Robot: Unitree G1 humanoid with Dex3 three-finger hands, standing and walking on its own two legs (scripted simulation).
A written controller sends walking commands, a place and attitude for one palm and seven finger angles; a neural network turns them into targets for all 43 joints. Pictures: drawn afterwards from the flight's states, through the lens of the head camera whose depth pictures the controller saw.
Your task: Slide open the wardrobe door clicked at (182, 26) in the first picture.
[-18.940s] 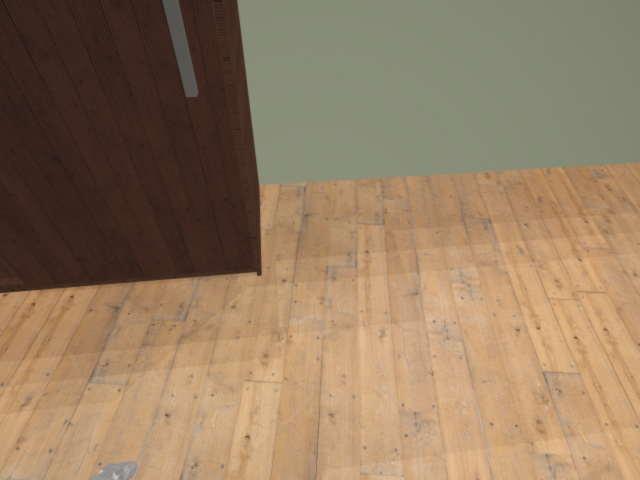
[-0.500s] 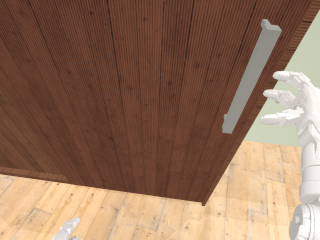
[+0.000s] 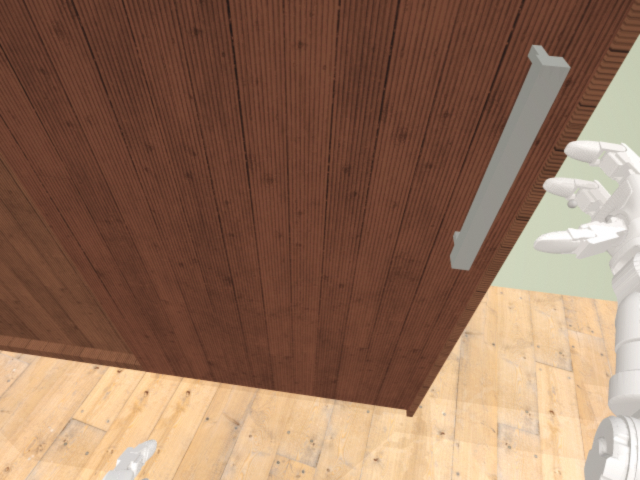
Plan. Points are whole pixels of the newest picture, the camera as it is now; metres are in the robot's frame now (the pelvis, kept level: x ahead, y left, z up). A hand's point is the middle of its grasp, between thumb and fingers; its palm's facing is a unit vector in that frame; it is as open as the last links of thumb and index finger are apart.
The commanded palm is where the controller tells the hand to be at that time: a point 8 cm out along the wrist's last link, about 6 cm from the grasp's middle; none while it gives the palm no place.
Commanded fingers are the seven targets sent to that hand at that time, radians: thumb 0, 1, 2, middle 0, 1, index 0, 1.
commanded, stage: move the hooked fingers beside the handle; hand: right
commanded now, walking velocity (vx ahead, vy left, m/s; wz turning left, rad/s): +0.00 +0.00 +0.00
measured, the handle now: (492, 174) +0.47 -0.17 +0.18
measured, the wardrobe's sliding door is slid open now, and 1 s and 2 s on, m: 0.00 0.00 0.00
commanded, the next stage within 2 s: none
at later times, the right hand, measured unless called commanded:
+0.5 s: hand (554, 194) +0.42 -0.23 +0.19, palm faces +0.05 +1.00 +0.01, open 14.0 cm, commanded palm +0.39 -0.28 +0.19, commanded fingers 0.00 0.50 -0.30 0.30 1.20 0.30 1.20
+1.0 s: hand (553, 206) +0.41 -0.23 +0.18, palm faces +0.09 +1.00 +0.01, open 13.9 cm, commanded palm +0.39 -0.28 +0.19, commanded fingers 0.00 0.50 -0.30 0.30 1.20 0.30 1.20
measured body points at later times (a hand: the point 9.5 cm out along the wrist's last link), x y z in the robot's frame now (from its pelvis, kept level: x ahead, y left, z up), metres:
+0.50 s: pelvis +0.00 +0.00 +0.00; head -0.01 +0.01 +0.45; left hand +0.10 +0.25 -0.11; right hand +0.41 -0.28 +0.19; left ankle -0.01 +0.11 -0.74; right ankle -0.01 -0.12 -0.74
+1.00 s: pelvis +0.00 -0.01 +0.00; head +0.00 +0.00 +0.45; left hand +0.12 +0.25 -0.10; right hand +0.40 -0.28 +0.18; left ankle -0.01 +0.11 -0.74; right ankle -0.01 -0.12 -0.74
